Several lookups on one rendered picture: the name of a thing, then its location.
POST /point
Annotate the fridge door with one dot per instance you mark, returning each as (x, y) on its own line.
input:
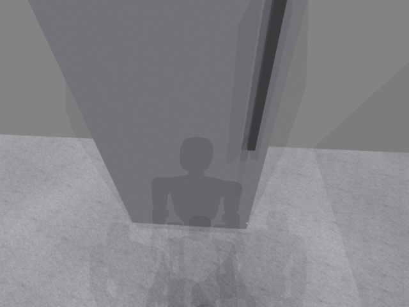
(167, 90)

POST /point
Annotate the handle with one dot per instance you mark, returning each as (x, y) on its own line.
(271, 41)

